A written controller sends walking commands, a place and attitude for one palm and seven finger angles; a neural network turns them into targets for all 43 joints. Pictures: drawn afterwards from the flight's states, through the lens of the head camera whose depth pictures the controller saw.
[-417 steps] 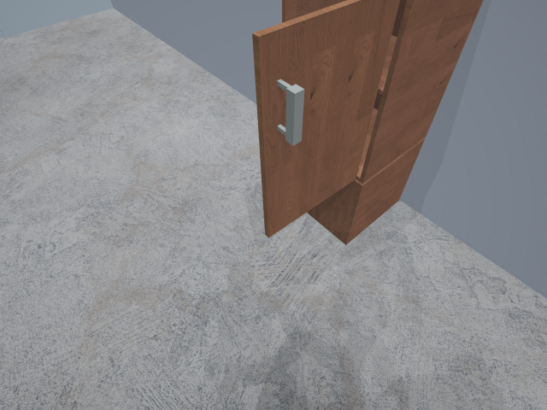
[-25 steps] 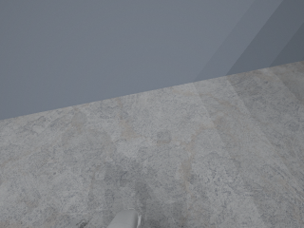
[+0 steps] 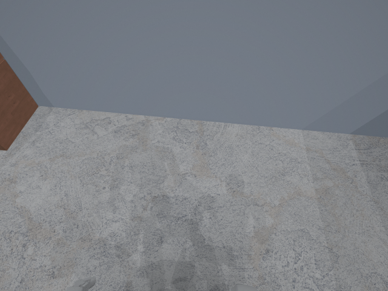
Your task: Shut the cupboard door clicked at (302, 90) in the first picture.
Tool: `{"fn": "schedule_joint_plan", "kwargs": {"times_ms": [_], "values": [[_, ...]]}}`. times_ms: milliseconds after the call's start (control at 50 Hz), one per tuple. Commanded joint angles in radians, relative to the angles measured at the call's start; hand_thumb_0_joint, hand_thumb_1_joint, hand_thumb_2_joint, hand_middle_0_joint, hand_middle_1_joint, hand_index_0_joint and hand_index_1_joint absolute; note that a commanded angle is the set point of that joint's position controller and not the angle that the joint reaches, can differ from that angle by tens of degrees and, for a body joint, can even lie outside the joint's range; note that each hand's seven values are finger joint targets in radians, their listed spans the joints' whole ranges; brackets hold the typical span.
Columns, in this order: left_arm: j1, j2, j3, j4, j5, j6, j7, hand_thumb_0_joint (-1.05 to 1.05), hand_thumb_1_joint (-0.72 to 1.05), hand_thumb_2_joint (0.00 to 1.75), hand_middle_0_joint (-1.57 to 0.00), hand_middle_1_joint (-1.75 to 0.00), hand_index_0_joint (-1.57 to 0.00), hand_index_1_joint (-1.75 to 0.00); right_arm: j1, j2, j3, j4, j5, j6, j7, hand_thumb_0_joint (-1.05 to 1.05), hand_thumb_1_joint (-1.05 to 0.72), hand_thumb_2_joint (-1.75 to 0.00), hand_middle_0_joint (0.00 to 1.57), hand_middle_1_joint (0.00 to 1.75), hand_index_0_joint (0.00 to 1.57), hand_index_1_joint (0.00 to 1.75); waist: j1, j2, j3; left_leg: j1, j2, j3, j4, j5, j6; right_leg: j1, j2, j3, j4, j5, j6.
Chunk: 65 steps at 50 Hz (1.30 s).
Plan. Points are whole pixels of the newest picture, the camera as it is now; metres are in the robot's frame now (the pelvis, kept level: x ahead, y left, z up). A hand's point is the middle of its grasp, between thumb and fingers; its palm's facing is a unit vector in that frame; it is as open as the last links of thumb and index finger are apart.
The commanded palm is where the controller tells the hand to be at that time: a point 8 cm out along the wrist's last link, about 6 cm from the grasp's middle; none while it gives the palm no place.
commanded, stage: walk to a spot facing it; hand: left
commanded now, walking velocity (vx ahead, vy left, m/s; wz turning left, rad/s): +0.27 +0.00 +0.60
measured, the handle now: out of the picture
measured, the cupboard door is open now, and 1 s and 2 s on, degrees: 88 88 88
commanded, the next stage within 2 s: turn to face it in 1.80 s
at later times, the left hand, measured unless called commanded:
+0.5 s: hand out of the picture -0.02 +0.17 -0.18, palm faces +0.43 -0.88 -0.18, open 7.4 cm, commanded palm none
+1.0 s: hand (96, 193) +0.36 +0.30 -0.15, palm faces +0.44 -0.87 -0.20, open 7.4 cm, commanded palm none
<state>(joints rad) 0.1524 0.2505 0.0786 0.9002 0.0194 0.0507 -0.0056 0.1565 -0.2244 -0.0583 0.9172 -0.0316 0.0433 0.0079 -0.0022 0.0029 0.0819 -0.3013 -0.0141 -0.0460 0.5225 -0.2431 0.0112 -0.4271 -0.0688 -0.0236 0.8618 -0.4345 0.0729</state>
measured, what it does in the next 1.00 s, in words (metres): walks ahead, turning left: right foot, then left foot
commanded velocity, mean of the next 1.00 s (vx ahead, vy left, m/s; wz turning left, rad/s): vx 0.34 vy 0.00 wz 0.41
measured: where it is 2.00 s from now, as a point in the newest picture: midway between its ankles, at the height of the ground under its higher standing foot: (140, 192)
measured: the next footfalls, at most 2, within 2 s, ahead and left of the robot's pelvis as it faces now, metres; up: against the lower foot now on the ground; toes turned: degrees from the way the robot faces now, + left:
right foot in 0.08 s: +0.06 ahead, -0.14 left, +0.00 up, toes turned +0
left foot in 0.48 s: +0.18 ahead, +0.16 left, +0.00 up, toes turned +30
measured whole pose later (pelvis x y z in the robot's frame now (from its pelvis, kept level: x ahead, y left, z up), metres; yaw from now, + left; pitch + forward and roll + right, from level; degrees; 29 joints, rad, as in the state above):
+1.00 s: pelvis +0.32 +0.08 -0.01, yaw +30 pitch +0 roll +1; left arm 0.09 0.16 0.05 0.92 0.03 -0.06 -0.03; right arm 0.38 -0.18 -0.05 1.10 -0.02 -0.02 0.00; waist -0.05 0.02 0.07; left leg -0.23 0.01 0.02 0.86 -0.48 0.03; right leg -0.38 -0.08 -0.14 0.64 -0.26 -0.02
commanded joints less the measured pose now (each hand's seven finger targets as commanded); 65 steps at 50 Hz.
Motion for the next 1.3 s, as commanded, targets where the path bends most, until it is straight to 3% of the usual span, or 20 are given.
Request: {"fn": "schedule_joint_plan", "kwargs": {"times_ms": [0, 20, 60, 80, 120, 180, 340, 420, 440, 460, 480, 540, 580, 820, 880, 900, 940, 1000, 1060, 1280], "values": [[0.077, 0.066, 0.013, -0.058, 0.003, -0.049, -0.008, 0.00, 0.90, 0.90, -0.20, -0.30, -0.20, -0.30, -0.041, -0.212, -0.066, -0.074, 0.001, -0.013, -0.005, 0.00, -0.90, -0.90, 0.20, 0.30, 0.20, 0.30, 0.020, 0.153, -0.093, -0.101, 0.172, -0.287, -0.174, -0.291, 0.109, 0.236, 0.069, -0.070, -0.255, 0.055, -0.008], [0.149, 0.090, 0.024, -0.038, 0.005, -0.059, -0.007, 0.00, 0.90, 0.90, -0.20, -0.30, -0.20, -0.30, -0.068, -0.193, -0.063, -0.080, 0.007, -0.015, -0.003, 0.00, -0.90, -0.90, 0.20, 0.30, 0.20, 0.30, 0.064, 0.084, -0.097, -0.219, 0.118, -0.252, -0.088, -0.345, 0.078, 0.395, 0.047, -0.050, -0.390, 0.071, -0.016], [0.261, 0.226, 0.046, -0.027, 0.015, -0.070, 0.014, 0.00, 0.90, 0.90, -0.20, -0.30, -0.20, -0.30, -0.142, -0.085, -0.039, -0.136, 0.015, -0.029, 0.006, 0.00, -0.90, -0.90, 0.20, 0.30, 0.20, 0.30, 0.143, -0.340, -0.059, -0.536, -0.057, 0.021, 0.457, -0.396, -0.033, 0.523, -0.415, 0.500, -0.728, -0.298, -0.180], [0.211, 0.205, 0.040, -0.039, 0.004, -0.078, 0.019, 0.00, 0.90, 0.90, -0.20, -0.30, -0.20, -0.30, -0.142, -0.134, -0.048, -0.136, 0.002, -0.027, 0.013, 0.00, -0.90, -0.90, 0.20, 0.30, 0.20, 0.30, 0.092, -0.245, -0.023, -0.505, 0.022, -0.040, 0.626, -0.312, -0.027, 0.385, -0.448, 0.518, -0.750, -0.324, -0.216], [0.072, 0.121, 0.017, -0.049, 0.004, -0.098, 0.022, 0.00, 0.90, 0.90, -0.20, -0.30, -0.20, -0.30, -0.105, -0.125, -0.054, -0.090, -0.003, -0.016, 0.031, 0.00, -0.90, -0.90, 0.20, 0.30, 0.20, 0.30, 0.008, -0.201, 0.045, -0.463, 0.085, -0.029, 0.730, -0.123, -0.043, 0.263, -0.349, 0.288, -0.733, -0.169, -0.162], [0.112, 0.076, 0.008, -0.020, 0.004, -0.120, 0.020, 0.00, 0.90, 0.90, -0.20, -0.30, -0.20, -0.30, -0.079, -0.069, -0.038, -0.059, 0.004, -0.014, 0.047, 0.00, -0.90, -0.90, 0.20, 0.30, 0.20, 0.30, 0.004, -0.156, -0.016, -0.416, 0.094, 0.045, 0.638, -0.038, -0.064, 0.366, -0.270, 0.007, -0.656, 0.262, -0.133], [0.271, 0.101, 0.009, 0.082, 0.014, -0.127, 0.018, 0.00, 0.90, 0.90, -0.20, -0.30, -0.20, -0.30, -0.218, -0.015, -0.002, -0.084, 0.008, -0.034, 0.063, 0.00, -0.90, -0.90, 0.20, 0.30, 0.20, 0.30, 0.065, -0.181, -0.022, -0.316, 0.069, 0.174, 0.224, -0.059, -0.026, 0.512, -0.311, -0.171, -0.555, 0.637, -0.125], [0.220, 0.152, 0.017, 0.080, 0.002, -0.127, 0.010, 0.00, 0.90, 0.90, -0.20, -0.30, -0.20, -0.30, 0.005, -0.063, -0.015, -0.032, 0.000, -0.059, 0.039, 0.00, -0.90, -0.90, 0.20, 0.30, 0.20, 0.30, -0.063, -0.172, -0.140, 0.101, -0.063, 0.295, 0.037, -0.052, 0.039, 0.402, -0.283, -0.281, -0.234, 0.963, -0.092], [0.197, 0.128, 0.012, 0.066, -0.001, -0.128, 0.000, 0.00, 0.90, 0.90, -0.20, -0.30, -0.20, -0.30, 0.154, -0.133, -0.035, 0.005, -0.005, -0.062, 0.026, 0.00, -0.90, -0.90, 0.20, 0.30, 0.20, 0.30, -0.140, -0.085, -0.231, 0.382, 0.008, 0.206, -0.014, -0.002, 0.074, 0.218, -0.262, -0.284, 0.014, 0.798, -0.055], [0.179, 0.057, 0.004, 0.005, -0.013, -0.122, -0.019, 0.00, 0.90, 0.90, -0.20, -0.30, -0.20, -0.30, 0.285, -0.280, -0.076, 0.030, -0.014, -0.069, 0.012, 0.00, -0.90, -0.90, 0.20, 0.30, 0.20, 0.30, -0.191, 0.204, -0.314, 0.630, 0.345, -0.306, -0.066, 0.072, 0.209, -0.163, -0.087, -0.262, 0.358, 0.035, 0.007], [0.052, 0.054, -0.002, -0.051, -0.010, -0.116, -0.014, 0.00, 0.90, 0.90, -0.20, -0.30, -0.20, -0.30, 0.341, -0.334, -0.088, 0.055, 0.007, -0.065, -0.001, 0.00, -0.90, -0.90, 0.20, 0.30, 0.20, 0.30, -0.203, 0.146, -0.313, 0.624, 0.465, -0.463, -0.173, 0.194, 0.268, -0.312, -0.056, -0.091, 0.506, -0.123, -0.015], [0.057, 0.041, 0.005, -0.008, 0.007, -0.103, -0.011, 0.00, 0.90, 0.90, -0.20, -0.30, -0.20, -0.30, 0.118, -0.194, -0.044, -0.001, 0.007, -0.089, -0.014, 0.00, -0.90, -0.90, 0.20, 0.30, 0.20, 0.30, -0.079, 0.164, -0.110, 0.197, 0.356, -0.250, -0.268, -0.107, 0.177, -0.256, -0.134, 0.016, 0.480, 0.061, -0.022], [0.131, 0.009, 0.003, 0.034, 0.016, -0.085, -0.020, 0.00, 0.90, 0.90, -0.20, -0.30, -0.20, -0.30, 0.077, -0.136, -0.022, 0.000, 0.005, -0.104, -0.018, 0.00, -0.90, -0.90, 0.20, 0.30, 0.20, 0.30, -0.019, 0.140, -0.066, 0.115, 0.286, -0.139, -0.290, 0.011, 0.153, -0.197, -0.124, 0.002, 0.383, 0.117, -0.014], [-0.080, 0.000, -0.009, -0.049, 0.009, -0.086, -0.031, 0.00, 0.90, 0.90, -0.20, -0.30, -0.20, -0.30, 0.190, -0.107, -0.024, 0.081, 0.002, -0.113, -0.014, 0.00, -0.90, -0.90, 0.20, 0.30, 0.20, 0.30, -0.024, 0.070, -0.007, 0.117, 0.244, -0.060, -0.309, 0.084, 0.170, -0.035, -0.048, -0.056, -0.179, 0.273, -0.013], [0.021, 0.024, 0.002, -0.020, 0.011, -0.100, -0.029, 0.00, 0.90, 0.90, -0.20, -0.30, -0.20, -0.30, 0.192, -0.099, -0.022, 0.100, 0.001, -0.106, -0.016, 0.00, -0.90, -0.90, 0.20, 0.30, 0.20, 0.30, 0.028, 0.062, -0.041, 0.069, 0.197, -0.045, -0.155, 0.093, 0.128, 0.205, -0.003, -0.085, -0.318, 0.261, -0.033], [0.156, 0.074, 0.017, 0.022, 0.014, -0.113, -0.024, 0.00, 0.90, 0.90, -0.20, -0.30, -0.20, -0.30, 0.191, -0.079, -0.017, 0.101, 0.009, -0.108, -0.014, 0.00, -0.90, -0.90, 0.20, 0.30, 0.20, 0.30, 0.087, -0.017, -0.101, -0.045, 0.134, -0.001, 0.053, 0.117, 0.091, 0.443, -0.043, -0.016, -0.361, 0.234, -0.061], [0.357, 0.200, 0.048, 0.082, 0.005, -0.120, -0.002, 0.00, 0.90, 0.90, -0.20, -0.30, -0.20, -0.30, 0.201, -0.036, -0.012, 0.059, 0.022, -0.105, -0.006, 0.00, -0.90, -0.90, 0.20, 0.30, 0.20, 0.30, 0.131, -0.364, -0.242, -0.352, -0.002, 0.076, 0.628, -0.352, 0.023, 0.675, -0.450, 0.497, -0.600, 0.117, -0.211], [0.162, 0.044, 0.006, 0.052, 0.002, -0.129, 0.010, 0.00, 0.90, 0.90, -0.20, -0.30, -0.20, -0.30, 0.086, -0.014, -0.019, 0.071, 0.009, -0.090, 0.003, 0.00, -0.90, -0.90, 0.20, 0.30, 0.20, 0.30, 0.047, -0.075, -0.063, -0.374, 0.122, -0.003, 0.750, -0.057, 0.010, 0.364, -0.352, 0.226, -0.647, 0.118, -0.173], [0.160, -0.013, -0.013, 0.079, 0.006, -0.153, 0.012, 0.00, 0.90, 0.90, -0.20, -0.30, -0.20, -0.30, 0.154, 0.026, -0.011, 0.108, 0.006, -0.067, 0.014, 0.00, -0.90, -0.90, 0.20, 0.30, 0.20, 0.30, -0.003, -0.133, -0.073, -0.330, 0.131, 0.039, 0.654, 0.013, -0.018, 0.336, -0.281, -0.003, -0.648, 0.407, -0.149], [0.259, 0.057, -0.023, 0.174, 0.007, -0.150, 0.019, 0.00, 0.90, 0.90, -0.20, -0.30, -0.20, -0.30, -0.092, 0.028, 0.008, 0.023, 0.007, -0.069, 0.047, 0.00, -0.90, -0.90, 0.20, 0.30, 0.20, 0.30, 0.025, -0.141, 0.011, -0.275, 0.072, 0.177, 0.170, 0.028, 0.019, 0.481, -0.284, -0.181, -0.608, 0.685, -0.158]]}}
